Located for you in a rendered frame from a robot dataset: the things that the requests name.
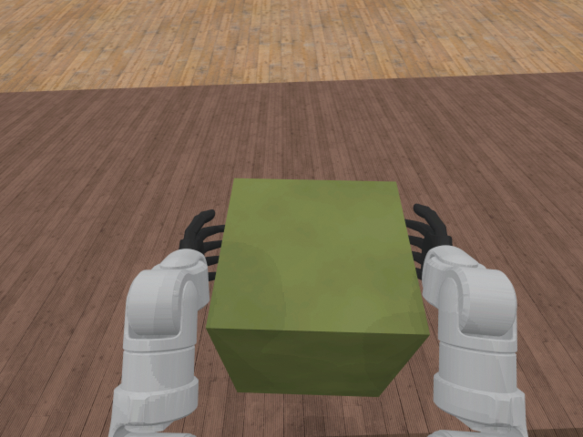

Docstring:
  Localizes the robot right forearm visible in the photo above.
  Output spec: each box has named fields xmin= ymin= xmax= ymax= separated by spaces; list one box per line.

xmin=422 ymin=245 xmax=528 ymax=437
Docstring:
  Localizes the robot left forearm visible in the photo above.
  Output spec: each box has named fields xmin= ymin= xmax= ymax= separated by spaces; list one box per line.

xmin=108 ymin=249 xmax=210 ymax=437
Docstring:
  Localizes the robot left hand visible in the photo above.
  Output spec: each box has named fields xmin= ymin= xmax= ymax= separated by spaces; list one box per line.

xmin=179 ymin=209 xmax=225 ymax=281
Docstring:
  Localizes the carton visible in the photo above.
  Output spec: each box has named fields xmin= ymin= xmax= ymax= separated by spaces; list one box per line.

xmin=206 ymin=178 xmax=430 ymax=397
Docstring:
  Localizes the robot right hand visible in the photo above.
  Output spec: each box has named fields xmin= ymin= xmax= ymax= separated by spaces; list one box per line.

xmin=405 ymin=204 xmax=453 ymax=280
